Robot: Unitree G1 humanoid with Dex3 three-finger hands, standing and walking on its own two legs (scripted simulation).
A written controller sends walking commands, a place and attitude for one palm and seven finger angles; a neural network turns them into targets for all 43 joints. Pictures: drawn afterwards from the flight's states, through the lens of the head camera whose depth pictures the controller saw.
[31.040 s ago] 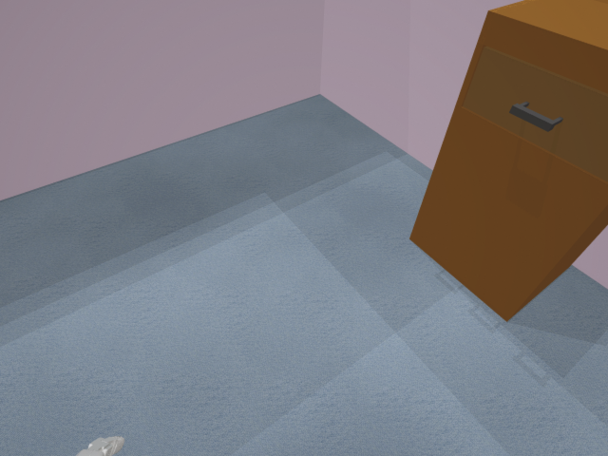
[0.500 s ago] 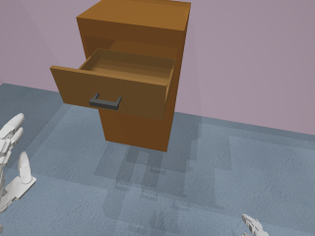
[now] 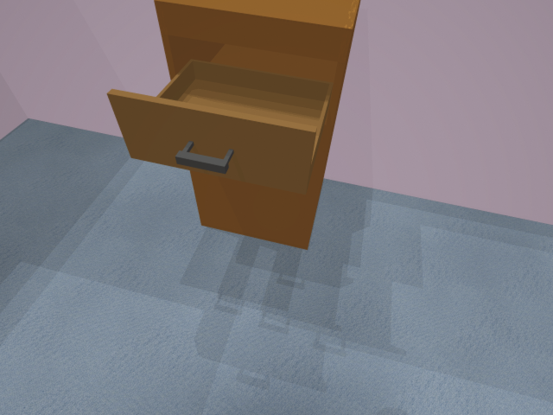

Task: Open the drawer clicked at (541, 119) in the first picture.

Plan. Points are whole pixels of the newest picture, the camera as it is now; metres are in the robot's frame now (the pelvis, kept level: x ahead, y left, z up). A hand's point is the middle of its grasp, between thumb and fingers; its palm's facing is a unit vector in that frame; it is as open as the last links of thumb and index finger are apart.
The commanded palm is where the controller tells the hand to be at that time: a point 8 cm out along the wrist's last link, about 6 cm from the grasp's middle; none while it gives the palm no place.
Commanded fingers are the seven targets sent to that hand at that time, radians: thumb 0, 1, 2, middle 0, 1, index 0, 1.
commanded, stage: let the arm hang, fingers relaxed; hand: left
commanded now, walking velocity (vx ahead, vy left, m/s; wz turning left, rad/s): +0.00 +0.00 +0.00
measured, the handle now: (206, 155) +0.61 +0.19 -0.01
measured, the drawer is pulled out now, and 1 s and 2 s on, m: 0.30 0.30 0.30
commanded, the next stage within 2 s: look to check the result in 0.80 s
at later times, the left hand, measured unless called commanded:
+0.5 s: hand out of the picture -0.02 +0.17 -0.16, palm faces +0.00 -0.98 -0.21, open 7.3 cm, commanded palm none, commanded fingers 0.00 0.90 0.90 -0.20 -0.30 -0.20 -0.30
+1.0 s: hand out of the picture -0.02 +0.15 -0.16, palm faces +0.02 -0.99 -0.17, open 7.3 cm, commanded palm none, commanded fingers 0.00 0.90 0.90 -0.20 -0.30 -0.20 -0.30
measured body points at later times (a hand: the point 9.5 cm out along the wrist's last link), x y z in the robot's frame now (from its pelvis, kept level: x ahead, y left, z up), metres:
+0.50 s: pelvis -0.01 +0.00 +0.01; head +0.00 -0.02 +0.46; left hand -0.02 +0.22 -0.14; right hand -0.04 -0.20 -0.16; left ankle +0.01 +0.10 -0.73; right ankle +0.04 -0.09 -0.73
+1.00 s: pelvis +0.00 -0.01 +0.01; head +0.01 -0.02 +0.46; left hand -0.02 +0.20 -0.15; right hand -0.06 -0.20 -0.16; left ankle +0.01 +0.10 -0.73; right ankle +0.04 -0.09 -0.73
